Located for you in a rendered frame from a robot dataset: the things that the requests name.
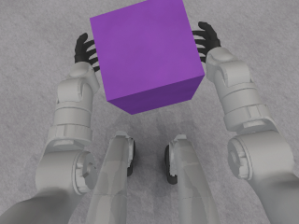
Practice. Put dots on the robot right upper arm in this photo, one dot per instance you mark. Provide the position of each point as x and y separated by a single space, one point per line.
265 161

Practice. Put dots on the carton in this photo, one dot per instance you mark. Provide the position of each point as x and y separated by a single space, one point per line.
147 55

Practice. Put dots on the robot right forearm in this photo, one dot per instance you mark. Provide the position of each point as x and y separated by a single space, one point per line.
244 111

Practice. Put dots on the right robot hand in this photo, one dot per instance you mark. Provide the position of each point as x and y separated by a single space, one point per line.
210 40

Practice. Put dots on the robot left upper arm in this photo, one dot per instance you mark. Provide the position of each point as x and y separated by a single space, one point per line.
62 179

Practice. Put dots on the robot left forearm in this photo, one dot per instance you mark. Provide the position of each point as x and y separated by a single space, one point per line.
71 128

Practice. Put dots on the robot left thigh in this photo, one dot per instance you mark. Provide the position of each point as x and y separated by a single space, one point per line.
109 201

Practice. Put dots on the robot left shin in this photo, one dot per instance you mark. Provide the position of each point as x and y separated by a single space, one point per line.
122 133

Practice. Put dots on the left robot hand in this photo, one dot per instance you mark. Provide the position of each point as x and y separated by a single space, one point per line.
82 55

